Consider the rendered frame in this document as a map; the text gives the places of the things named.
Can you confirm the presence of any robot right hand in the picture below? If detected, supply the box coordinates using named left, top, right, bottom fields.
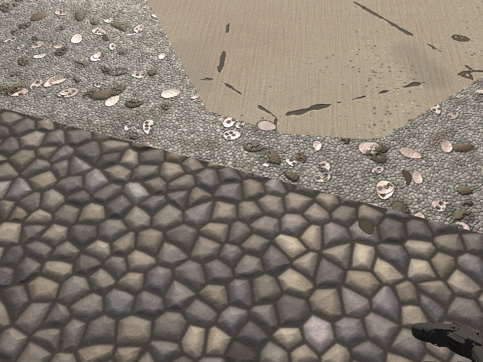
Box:
left=411, top=321, right=483, bottom=362

